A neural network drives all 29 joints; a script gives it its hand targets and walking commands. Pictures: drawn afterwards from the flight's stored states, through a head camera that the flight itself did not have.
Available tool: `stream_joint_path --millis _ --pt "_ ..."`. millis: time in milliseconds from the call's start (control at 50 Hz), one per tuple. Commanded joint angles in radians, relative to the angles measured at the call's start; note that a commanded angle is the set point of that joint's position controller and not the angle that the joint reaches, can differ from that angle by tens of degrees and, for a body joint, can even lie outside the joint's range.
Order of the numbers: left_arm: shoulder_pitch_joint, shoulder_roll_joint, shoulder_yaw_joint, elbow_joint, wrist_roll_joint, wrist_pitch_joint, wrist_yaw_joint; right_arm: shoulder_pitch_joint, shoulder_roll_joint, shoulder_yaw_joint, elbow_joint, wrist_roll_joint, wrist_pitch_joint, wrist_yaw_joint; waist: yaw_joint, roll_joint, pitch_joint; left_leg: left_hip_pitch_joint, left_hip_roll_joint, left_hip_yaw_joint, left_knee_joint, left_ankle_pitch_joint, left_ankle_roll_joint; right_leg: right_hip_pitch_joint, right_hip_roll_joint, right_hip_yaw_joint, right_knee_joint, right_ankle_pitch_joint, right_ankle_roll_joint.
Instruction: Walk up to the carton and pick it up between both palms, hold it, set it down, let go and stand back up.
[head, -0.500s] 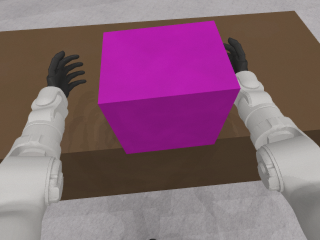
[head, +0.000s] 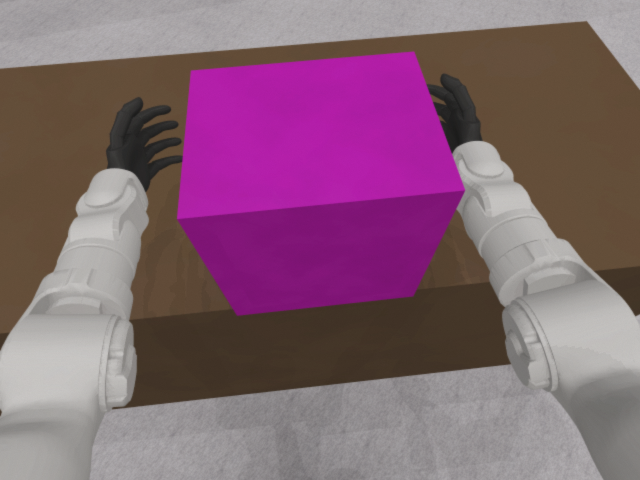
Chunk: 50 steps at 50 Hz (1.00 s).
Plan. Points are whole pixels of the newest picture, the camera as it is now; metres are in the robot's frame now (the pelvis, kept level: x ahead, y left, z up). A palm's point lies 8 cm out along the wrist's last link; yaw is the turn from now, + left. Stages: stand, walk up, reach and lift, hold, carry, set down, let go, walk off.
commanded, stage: set down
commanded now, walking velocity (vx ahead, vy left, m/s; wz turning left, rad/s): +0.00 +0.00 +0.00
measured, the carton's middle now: (316, 197) +0.47 +0.07 +0.04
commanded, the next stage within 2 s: none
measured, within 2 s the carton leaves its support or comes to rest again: rests again in 0.66 s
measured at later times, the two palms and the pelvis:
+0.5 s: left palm (106, 210) +0.41 +0.31 +0.08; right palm (454, 171) +0.48 -0.09 +0.09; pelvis -0.02 +0.00 +0.00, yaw +1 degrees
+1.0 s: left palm (124, 215) +0.42 +0.31 +0.05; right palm (443, 190) +0.48 -0.09 +0.05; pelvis +0.00 +0.00 +0.00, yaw +0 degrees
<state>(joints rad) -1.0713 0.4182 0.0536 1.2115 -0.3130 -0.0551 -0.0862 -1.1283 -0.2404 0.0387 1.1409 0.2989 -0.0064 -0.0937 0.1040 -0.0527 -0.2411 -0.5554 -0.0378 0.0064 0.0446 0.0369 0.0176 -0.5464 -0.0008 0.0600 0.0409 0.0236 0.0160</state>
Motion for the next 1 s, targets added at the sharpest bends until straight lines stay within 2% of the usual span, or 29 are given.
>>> stream_joint_path --millis 0,40,60,120,160,180,220,240,280,320,340,400,480,500,520,540,600,640,680,720,740,760,780,820,880,900,920,940,980 --pt "-0.392 0.239 0.05 -0.221 -0.005 -0.063 -0.002 -0.413 -0.105 -0.008 -0.243 -0.009 -0.047 -0.004 0.066 -0.027 -0.915 0.305 0.014 0.021 0.135 0.75 -0.081 0.613 -0.017 0.014 0.237 0.68 0.062" --pt "-0.349 0.239 0.057 -0.181 0.004 -0.051 0.001 -0.395 -0.134 -0.02 -0.243 -0.016 -0.04 -0.007 0.061 0.004 -0.917 0.445 0.03 -0.003 0.148 0.796 -0.078 0.489 -0.006 -0.001 0.194 0.536 0.065" --pt "-0.352 0.246 0.074 -0.189 0.019 -0.051 -0.002 -0.375 -0.114 0.0 -0.224 0.003 -0.041 -0.003 0.093 0.047 -0.883 0.474 0.017 0.015 0.156 0.75 -0.082 0.434 -0.006 0.004 0.162 0.47 0.07" --pt "-0.348 0.236 0.043 -0.165 -0.004 -0.069 -0.005 -0.374 -0.124 -0.008 -0.195 -0.003 -0.057 -0.004 0.061 0.009 -0.807 0.41 0.019 0.004 0.164 0.708 -0.09 0.425 -0.003 0.002 0.176 0.489 0.051" --pt "-0.358 0.229 0.032 -0.156 -0.032 -0.083 -0.016 -0.389 -0.099 0.007 -0.214 0.009 -0.065 -0.008 0.067 0.025 -0.784 0.32 0.007 0.016 0.142 0.609 -0.082 0.507 -0.015 0.018 0.205 0.526 0.051" --pt "-0.367 0.232 0.01 -0.149 -0.065 -0.092 -0.023 -0.397 -0.106 0.006 -0.195 0.015 -0.063 -0.011 0.052 -0.006 -0.811 0.312 0.012 0.007 0.139 0.568 -0.082 0.538 -0.012 0.018 0.207 0.493 0.045" --pt "-0.379 0.228 -0.005 -0.148 -0.078 -0.103 -0.032 -0.379 -0.077 0.018 -0.142 0.024 -0.067 -0.005 0.047 -0.001 -0.79 0.359 0.022 -0.006 0.138 0.557 -0.085 0.474 -0.011 0.005 0.191 0.435 0.048" --pt "-0.388 0.237 -0.009 -0.128 -0.065 -0.11 -0.034 -0.4 -0.079 -0.01 -0.114 0.025 -0.074 -0.009 0.038 0.06 -0.733 0.388 0.024 -0.017 0.149 0.606 -0.089 0.381 -0.014 0.012 0.171 0.378 0.044" --pt "-0.404 0.219 -0.021 -0.117 -0.071 -0.12 -0.041 -0.407 -0.066 0.002 -0.097 0.039 -0.089 -0.011 0.034 0.08 -0.716 0.429 0.024 -0.006 0.171 0.545 -0.091 0.308 -0.016 -0.004 0.148 0.282 0.03" --pt "-0.411 0.204 -0.032 -0.116 -0.079 -0.131 -0.051 -0.399 -0.029 0.023 -0.099 0.043 -0.105 -0.003 0.046 0.035 -0.696 0.385 0.023 0.013 0.144 0.424 -0.085 0.324 -0.011 -0.008 0.127 0.194 0.041" --pt "-0.437 0.209 -0.039 -0.088 -0.089 -0.141 -0.052 -0.432 -0.047 0.01 -0.083 0.046 -0.111 -0.008 0.024 0.062 -0.711 0.339 0.031 0.007 0.147 0.4 -0.085 0.334 -0.015 -0.003 0.135 0.195 0.029" --pt "-0.455 0.211 -0.029 -0.085 -0.087 -0.156 -0.047 -0.441 -0.041 0.004 -0.064 0.043 -0.132 -0.015 0.057 0.083 -0.682 0.347 0.034 -0.009 0.14 0.321 -0.085 0.272 -0.011 -0.006 0.13 0.055 0.025" --pt "-0.452 0.207 -0.035 -0.014 -0.087 -0.173 -0.054 -0.442 -0.053 -0.014 0.001 0.034 -0.148 -0.019 0.016 0.081 -0.651 0.345 0.032 -0.003 0.121 0.22 -0.09 0.221 -0.01 -0.022 0.109 -0.006 0.026" --pt "-0.444 0.204 -0.034 -0.033 -0.091 -0.177 -0.065 -0.431 -0.036 0.008 -0.008 0.044 -0.15 -0.02 0.032 0.085 -0.646 0.361 0.028 0.008 0.137 0.249 -0.083 0.239 -0.014 -0.009 0.105 0.006 0.027" --pt "-0.436 0.226 -0.029 -0.031 -0.097 -0.182 -0.071 -0.425 -0.038 -0.012 -0.01 0.031 -0.154 -0.022 0.028 0.046 -0.657 0.358 0.033 0.006 0.134 0.26 -0.083 0.231 -0.006 -0.021 0.1 0.019 0.032" --pt "-0.431 0.226 -0.03 -0.02 -0.101 -0.182 -0.074 -0.431 -0.051 -0.01 -0.038 0.028 -0.161 -0.032 0.019 0.053 -0.654 0.356 0.026 0.014 0.13 0.298 -0.077 0.248 -0.012 -0.015 0.118 0.082 0.042" --pt "-0.401 0.234 -0.009 -0.039 -0.07 -0.177 -0.079 -0.392 -0.01 -0.015 -0.068 0.008 -0.154 -0.031 0.053 0.062 -0.696 0.376 0.03 0.017 0.12 0.311 -0.079 0.255 -0.007 -0.022 0.111 0.068 0.049" --pt "-0.409 0.244 0.019 -0.087 -0.046 -0.176 -0.07 -0.375 -0.039 -0.047 -0.102 -0.02 -0.149 -0.039 0.044 0.08 -0.759 0.418 0.031 0.01 0.152 0.363 -0.085 0.259 -0.004 -0.026 0.108 0.088 0.033" --pt "-0.428 0.232 0.016 -0.162 -0.031 -0.17 -0.062 -0.375 -0.009 -0.029 -0.151 -0.028 -0.142 -0.035 0.057 0.062 -0.809 0.464 0.034 0.016 0.164 0.484 -0.086 0.269 0.001 -0.021 0.121 0.174 0.037" --pt "-0.399 0.24 0.007 -0.166 -0.043 -0.167 -0.057 -0.361 -0.032 -0.023 -0.177 -0.022 -0.14 -0.046 0.057 0.085 -0.88 0.467 0.024 0.031 0.182 0.521 -0.089 0.334 0.008 -0.005 0.157 0.268 0.042" --pt "-0.366 0.219 0.007 -0.149 -0.046 -0.161 -0.051 -0.35 -0.029 -0.023 -0.196 -0.02 -0.133 -0.05 0.05 0.06 -0.877 0.493 0.03 0.013 0.187 0.592 -0.092 0.339 0.011 -0.02 0.165 0.303 0.041" --pt "-0.34 0.217 0.017 -0.167 -0.045 -0.161 -0.05 -0.317 -0.044 -0.017 -0.198 -0.012 -0.133 -0.053 0.069 0.093 -0.847 0.489 0.024 0.026 0.202 0.623 -0.087 0.349 0.008 -0.01 0.156 0.307 0.039" --pt "-0.328 0.22 0.021 -0.149 -0.045 -0.156 -0.051 -0.346 -0.008 0.001 -0.235 -0.001 -0.133 -0.05 0.066 0.049 -0.826 0.466 0.03 0.025 0.202 0.628 -0.084 0.346 0.005 -0.008 0.169 0.356 0.033" --pt "-0.288 0.252 0.033 -0.161 -0.048 -0.156 -0.046 -0.279 -0.026 -0.02 -0.216 -0.005 -0.128 -0.051 0.07 0.074 -0.845 0.456 0.03 0.021 0.193 0.647 -0.091 0.399 -0.002 0.004 0.191 0.388 0.034" --pt "-0.288 0.245 0.042 -0.212 -0.025 -0.16 -0.039 -0.246 -0.006 -0.027 -0.248 -0.026 -0.128 -0.052 0.062 0.064 -0.789 0.553 0.028 0.008 0.228 0.826 -0.084 0.29 0.014 -0.002 0.156 0.392 0.042" --pt "-0.271 0.236 0.036 -0.218 -0.035 -0.159 -0.04 -0.23 -0.018 -0.023 -0.234 -0.017 -0.125 -0.051 0.079 0.083 -0.822 0.623 0.031 0.01 0.253 0.885 -0.092 0.264 0.016 -0.005 0.15 0.378 0.041" --pt "-0.242 0.231 0.029 -0.188 -0.042 -0.159 -0.044 -0.234 -0.033 -0.008 -0.258 -0.01 -0.133 -0.05 0.076 0.073 -0.797 0.592 0.031 0.015 0.251 0.854 -0.098 0.278 0.014 0.0 0.142 0.387 0.032" --pt "-0.224 0.245 0.036 -0.182 -0.051 -0.164 -0.047 -0.237 -0.022 -0.012 -0.269 -0.007 -0.131 -0.049 0.079 0.058 -0.819 0.419 0.027 0.033 0.235 0.761 -0.096 0.461 0.001 0.013 0.19 0.503 0.023" --pt "-0.232 0.249 0.017 -0.209 -0.057 -0.169 -0.047 -0.233 -0.012 -0.005 -0.276 -0.008 -0.127 -0.055 0.072 0.039 -0.848 0.363 0.019 0.012 0.2 0.742 -0.074 0.563 0.003 0.025 0.253 0.573 0.041"
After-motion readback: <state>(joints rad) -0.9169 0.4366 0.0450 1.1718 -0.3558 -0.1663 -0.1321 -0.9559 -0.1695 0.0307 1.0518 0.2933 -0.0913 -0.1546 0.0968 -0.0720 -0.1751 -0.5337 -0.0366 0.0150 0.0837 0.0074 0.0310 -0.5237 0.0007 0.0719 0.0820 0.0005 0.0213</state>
